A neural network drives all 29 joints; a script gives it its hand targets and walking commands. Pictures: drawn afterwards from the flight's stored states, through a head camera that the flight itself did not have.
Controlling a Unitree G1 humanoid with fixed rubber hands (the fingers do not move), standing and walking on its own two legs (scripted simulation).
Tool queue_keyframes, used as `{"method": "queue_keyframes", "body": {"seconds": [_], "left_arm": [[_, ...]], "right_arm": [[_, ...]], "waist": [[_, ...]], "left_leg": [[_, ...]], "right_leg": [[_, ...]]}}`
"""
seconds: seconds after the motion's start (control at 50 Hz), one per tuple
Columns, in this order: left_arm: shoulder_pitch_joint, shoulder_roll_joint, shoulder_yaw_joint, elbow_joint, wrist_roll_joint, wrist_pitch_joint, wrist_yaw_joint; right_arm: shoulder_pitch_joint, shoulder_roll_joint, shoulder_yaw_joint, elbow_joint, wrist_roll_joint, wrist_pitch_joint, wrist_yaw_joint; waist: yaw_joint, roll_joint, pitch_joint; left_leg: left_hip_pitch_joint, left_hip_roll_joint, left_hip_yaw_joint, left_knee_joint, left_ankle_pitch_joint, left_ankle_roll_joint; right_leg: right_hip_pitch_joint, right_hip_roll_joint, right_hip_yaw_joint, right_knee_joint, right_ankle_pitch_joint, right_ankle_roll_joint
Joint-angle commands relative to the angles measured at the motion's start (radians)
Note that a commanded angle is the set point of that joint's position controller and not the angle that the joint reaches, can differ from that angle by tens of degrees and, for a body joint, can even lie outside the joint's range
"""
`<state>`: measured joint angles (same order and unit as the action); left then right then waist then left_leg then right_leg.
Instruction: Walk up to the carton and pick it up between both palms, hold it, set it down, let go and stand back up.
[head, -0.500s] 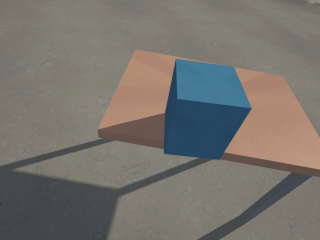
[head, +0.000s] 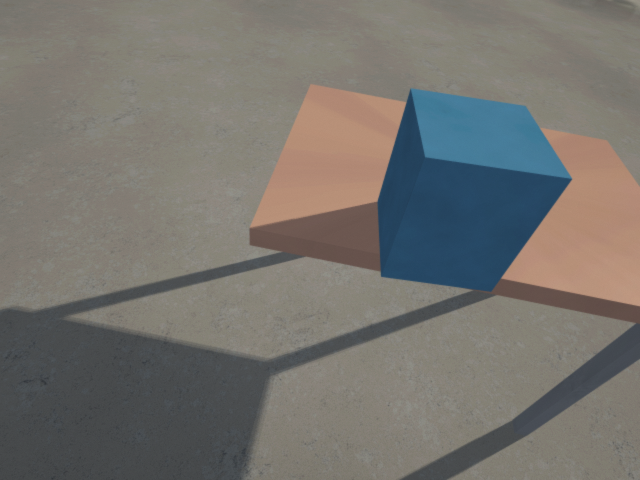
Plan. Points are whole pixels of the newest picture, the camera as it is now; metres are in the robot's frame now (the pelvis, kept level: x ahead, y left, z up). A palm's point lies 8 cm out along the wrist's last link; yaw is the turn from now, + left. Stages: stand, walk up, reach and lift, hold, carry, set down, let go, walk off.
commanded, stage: walk up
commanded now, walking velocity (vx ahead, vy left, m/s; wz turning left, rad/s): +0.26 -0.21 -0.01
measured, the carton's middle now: (452, 192) +0.59 -0.20 +0.07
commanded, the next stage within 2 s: none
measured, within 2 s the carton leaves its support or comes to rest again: neither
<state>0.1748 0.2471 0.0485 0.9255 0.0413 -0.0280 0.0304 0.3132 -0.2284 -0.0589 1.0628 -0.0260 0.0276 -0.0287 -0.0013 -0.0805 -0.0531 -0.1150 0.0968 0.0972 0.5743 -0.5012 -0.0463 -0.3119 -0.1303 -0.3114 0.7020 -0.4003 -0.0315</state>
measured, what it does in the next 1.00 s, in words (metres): walks ahead: right foot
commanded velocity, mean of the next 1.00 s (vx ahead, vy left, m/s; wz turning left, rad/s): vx -0.01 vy -0.06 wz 0.03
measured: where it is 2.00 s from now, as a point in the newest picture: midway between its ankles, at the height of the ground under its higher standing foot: outside the picture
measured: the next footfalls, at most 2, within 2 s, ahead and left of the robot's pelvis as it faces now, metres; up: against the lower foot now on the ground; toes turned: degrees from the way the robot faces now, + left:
right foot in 0.38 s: +0.30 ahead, -0.13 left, +0.00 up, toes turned -8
left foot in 1.06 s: +0.02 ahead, +0.03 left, +0.00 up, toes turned +8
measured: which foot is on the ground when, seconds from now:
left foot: down 0.00-0.38, up 0.40-1.00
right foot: down 0.00-0.00, up 0.02-0.36, down 0.38-1.00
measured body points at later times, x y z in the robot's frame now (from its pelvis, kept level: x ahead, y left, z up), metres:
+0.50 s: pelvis +0.16 -0.07 +0.01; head +0.21 -0.07 +0.46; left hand +0.21 +0.17 -0.13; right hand +0.12 -0.31 -0.14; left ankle -0.02 +0.08 -0.61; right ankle +0.26 -0.12 -0.72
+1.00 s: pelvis +0.09 -0.07 +0.01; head +0.10 -0.08 +0.46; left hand +0.18 +0.21 -0.11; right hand +0.10 -0.33 -0.14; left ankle +0.00 +0.04 -0.67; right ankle +0.26 -0.12 -0.72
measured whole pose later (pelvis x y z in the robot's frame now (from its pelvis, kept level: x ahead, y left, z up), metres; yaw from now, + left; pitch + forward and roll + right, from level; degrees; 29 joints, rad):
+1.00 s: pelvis +0.09 -0.07 +0.01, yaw +3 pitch +0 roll +3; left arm 0.17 0.26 0.04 0.91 0.01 0.06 0.06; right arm 0.32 -0.21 -0.07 1.00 -0.03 0.10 -0.02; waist -0.01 -0.03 0.00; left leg -0.25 -0.01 0.09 0.85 -0.52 -0.03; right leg -0.42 -0.05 -0.20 0.34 0.05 -0.12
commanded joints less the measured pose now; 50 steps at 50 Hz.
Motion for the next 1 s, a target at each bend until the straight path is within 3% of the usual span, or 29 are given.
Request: {"method": "queue_keyframes", "body": {"seconds": [0.0, 0.02, 0.04, 0.06, 0.08, 0.14, 0.16, 0.22, 0.28, 0.3, 0.32, 0.34, 0.36, 0.38, 0.4, 0.42, 0.44, 0.46, 0.52, 0.54, 0.56, 0.58, 0.6, 0.66, 0.7, 0.78, 0.88, 0.96, 0.98], "left_arm": [[-0.052, -0.014, -0.02, -0.077, -0.015, 0.072, -0.025], [-0.093, 0.021, -0.005, -0.092, -0.017, 0.062, -0.039], [-0.058, 0.035, 0.006, -0.061, -0.026, 0.052, -0.056], [0.012, 0.033, 0.006, -0.025, -0.038, 0.046, -0.07], [0.038, 0.026, 0.001, -0.015, -0.039, 0.043, -0.074], [-0.118, 0.008, -0.004, -0.083, -0.017, 0.041, -0.08], [-0.123, -0.013, -0.006, -0.089, -0.018, 0.04, -0.085], [-0.1, -0.043, -0.015, -0.085, -0.028, 0.029, -0.09], [-0.037, 0.0, -0.002, -0.06, -0.027, 0.002, -0.089], [0.076, 0.029, 0.011, -0.016, -0.026, -0.006, -0.081], [0.254, 0.066, 0.022, 0.049, -0.026, -0.014, -0.061], [0.401, 0.113, 0.036, 0.11, -0.021, -0.03, -0.045], [0.462, 0.197, 0.061, 0.145, -0.004, -0.05, -0.039], [0.43, 0.246, 0.065, 0.117, -0.014, -0.058, -0.039], [0.345, 0.221, 0.059, 0.098, -0.05, -0.048, -0.034], [0.28, 0.157, 0.032, 0.081, -0.062, -0.033, -0.026], [0.259, 0.068, -0.007, 0.074, -0.051, -0.028, -0.017], [0.216, 0.002, -0.034, 0.074, -0.039, -0.025, -0.006], [0.089, -0.037, -0.058, 0.057, -0.034, -0.029, -0.004], [0.098, -0.016, -0.053, 0.049, -0.027, -0.027, -0.004], [0.096, 0.072, -0.028, 0.027, -0.038, -0.02, 0.008], [0.134, 0.103, -0.02, 0.037, -0.043, -0.011, 0.011], [0.154, 0.108, -0.021, 0.044, -0.037, -0.002, 0.011], [0.083, 0.134, 0.001, -0.002, -0.017, 0.036, 0.011], [0.067, 0.129, 0.009, -0.025, -0.016, 0.053, 0.017], [0.036, 0.135, 0.014, -0.048, -0.031, 0.065, 0.035], [0.05, 0.122, 0.015, -0.046, -0.029, 0.079, 0.042], [0.069, 0.154, 0.034, -0.041, -0.026, 0.092, 0.037], [0.076, 0.157, 0.041, -0.039, -0.028, 0.096, 0.034]], "right_arm": [[0.341, -0.232, -0.03, 0.052, 0.002, -0.031, -0.012], [0.331, -0.161, -0.002, 0.054, 0.003, -0.038, -0.013], [0.287, -0.148, 0.008, 0.044, -0.005, -0.043, -0.017], [0.206, -0.159, 0.002, 0.014, -0.012, -0.046, -0.018], [0.181, -0.163, -0.007, -0.001, -0.01, -0.052, -0.013], [0.314, -0.078, 0.013, 0.03, -0.004, -0.078, 0.006], [0.305, -0.069, 0.017, 0.03, -0.004, -0.085, 0.001], [0.179, -0.084, 0.004, -0.003, -0.002, -0.107, -0.006], [0.158, -0.065, -0.002, -0.003, -0.001, -0.119, -0.013], [0.136, -0.076, -0.011, -0.005, 0.001, -0.119, -0.02], [0.083, -0.088, -0.026, -0.035, 0.001, -0.115, -0.028], [0.074, -0.087, -0.019, -0.044, 0.016, -0.113, -0.025], [0.212, 0.001, 0.023, -0.013, 0.054, -0.102, -0.023], [0.409, 0.053, 0.03, 0.04, 0.086, -0.071, -0.024], [0.452, 0.063, 0.024, 0.071, 0.097, -0.045, -0.016], [0.362, 0.032, 0.014, 0.059, 0.083, -0.032, -0.005], [0.19, 0.009, 0.004, 0.028, 0.059, -0.027, 0.006], [0.078, 0.036, 0.007, 0.002, 0.032, -0.017, 0.01], [0.145, 0.105, 0.035, 0.02, -0.004, 0.029, 0.0], [0.177, 0.097, 0.026, 0.03, 0.001, 0.04, -0.002], [0.116, 0.016, 0.005, -0.007, 0.016, 0.05, -0.014], [0.079, -0.018, -0.006, -0.028, 0.021, 0.059, -0.017], [0.076, -0.027, -0.009, -0.035, 0.022, 0.069, -0.017], [0.065, -0.054, -0.015, -0.051, 0.016, 0.085, -0.011], [-0.018, -0.082, -0.028, -0.087, -0.001, 0.081, 0.0], [-0.044, -0.054, -0.027, -0.126, -0.018, 0.073, 0.016], [0.04, -0.045, -0.024, -0.109, -0.009, 0.066, 0.013], [0.266, -0.035, -0.014, -0.034, 0.003, 0.063, 0.005], [0.346, -0.03, -0.011, -0.003, 0.003, 0.058, 0.006]], "waist": [[-0.125, 0.516, 0.41], [-0.117, 0.353, 0.449], [-0.077, 0.255, 0.418], [-0.017, 0.225, 0.352], [0.005, 0.229, 0.28], [-0.081, 0.186, 0.178], [-0.072, 0.171, 0.162], [-0.017, 0.221, 0.129], [0.007, 0.286, 0.094], [0.053, 0.295, 0.057], [0.129, 0.264, 0.006], [0.187, 0.192, -0.079], [0.159, -0.015, -0.233], [0.109, -0.058, -0.385], [0.067, -0.032, -0.439], [0.033, 0.013, -0.378], [0.045, 0.061, -0.189], [0.034, 0.024, -0.005], [-0.062, 0.001, 0.234], [-0.068, -0.006, 0.24], [-0.057, -0.044, 0.275], [-0.037, -0.095, 0.253], [-0.036, -0.111, 0.213], [-0.043, -0.069, 0.085], [-0.019, -0.031, 0.055], [-0.016, -0.043, 0.011], [0.005, -0.113, -0.016], [-0.018, -0.149, -0.023], [-0.036, -0.093, -0.015]], "left_leg": [[-0.063, 0.446, -0.637, -0.386, 0.639, 0.137], [0.01, 0.395, -0.463, -0.313, 0.859, 0.112], [0.135, 0.317, -0.272, -0.252, 1.025, 0.065], [0.244, 0.261, -0.132, -0.234, 1.031, 0.033], [0.234, 0.222, -0.077, -0.241, 0.956, 0.029], [0.112, 0.186, -0.092, -0.283, 0.875, 0.049], [0.116, 0.183, -0.065, -0.288, 0.915, 0.063], [0.122, 0.146, 0.032, -0.285, 0.931, 0.073], [0.115, 0.167, 0.021, -0.171, 1.147, 0.066], [0.125, 0.173, -0.001, -0.07, 1.207, 0.063], [0.091, 0.114, 0.003, 0.099, 1.173, 0.025], [-0.022, 0.034, 0.008, 0.304, 0.791, -0.008], [-0.23, -0.099, 0.008, 0.494, 0.026, 0.0], [-0.3, -0.146, -0.065, 0.687, -0.196, -0.005], [-0.196, -0.106, -0.128, 0.732, -0.085, 0.003], [-0.118, -0.085, -0.179, 0.735, -0.065, 0.031], [-0.081, -0.056, -0.203, 0.664, -0.047, 0.055], [-0.087, -0.037, -0.195, 0.587, -0.007, 0.057], [-0.109, -0.05, -0.16, 0.466, 0.109, 0.057], [-0.117, -0.071, -0.139, 0.457, 0.123, 0.053], [-0.173, -0.099, -0.1, 0.532, 0.083, 0.026], [-0.194, -0.101, -0.098, 0.569, 0.07, 0.012], [-0.217, -0.102, -0.115, 0.591, 0.074, 0.005], [-0.285, -0.12, -0.173, 0.715, 0.109, -0.004], [-0.324, -0.136, -0.15, 0.754, 0.139, -0.013], [-0.362, -0.135, -0.082, 0.714, 0.127, -0.026], [-0.24, -0.118, -0.006, 0.355, -0.021, -0.001], [-0.03, -0.116, 0.037, -0.01, -0.067, 0.071], [0.057, -0.123, 0.05, -0.169, 0.001, 0.095]], "right_leg": [[-0.521, 0.051, 0.18, 0.43, -0.151, 0.042], [-0.567, 0.021, 0.216, 0.489, -0.078, 0.047], [-0.62, 0.04, 0.233, 0.517, 0.008, 0.055], [-0.662, 0.073, 0.225, 0.513, 0.057, 0.056], [-0.603, 0.084, 0.218, 0.496, 0.089, 0.056], [-0.436, 0.075, 0.161, 0.404, 0.2, 0.07], [-0.426, 0.083, 0.144, 0.355, 0.259, 0.069], [-0.312, 0.084, 0.128, 0.108, 0.368, 0.047], [-0.087, 0.096, 0.116, -0.092, 0.37, 0.007], [0.001, 0.107, 0.125, -0.114, 0.361, -0.013], [0.169, 0.11, 0.159, -0.227, 0.445, -0.031], [0.394, 0.041, 0.235, -0.324, 0.704, -0.051], [0.728, -0.145, 0.391, -0.154, 1.378, -0.054], [0.881, -0.372, 0.599, -0.115, 1.695, -0.142], [0.742, -0.391, 0.646, -0.228, 1.424, -0.195], [0.535, -0.323, 0.599, -0.3, 1.203, -0.156], [0.291, -0.226, 0.511, -0.332, 1.105, -0.099], [0.104, -0.163, 0.459, -0.353, 1.004, -0.082], [-0.11, -0.105, 0.332, -0.436, 0.732, -0.042], [-0.13, -0.105, 0.333, -0.464, 0.651, -0.033], [-0.134, -0.137, 0.347, -0.42, 0.943, -0.025], [-0.142, -0.154, 0.349, -0.42, 1.005, -0.035], [-0.129, -0.172, 0.359, -0.429, 0.921, -0.042], [-0.114, -0.206, 0.382, -0.492, 0.184, -0.059], [-0.117, -0.183, 0.406, -0.525, -0.026, -0.045], [-0.031, -0.17, 0.382, -0.546, -0.044, -0.072], [0.042, -0.144, 0.395, -0.575, -0.053, -0.083], [0.037, -0.12, 0.403, -0.657, -0.043, -0.016], [0.004, -0.081, 0.372, -0.64, -0.063, 0.027]]}}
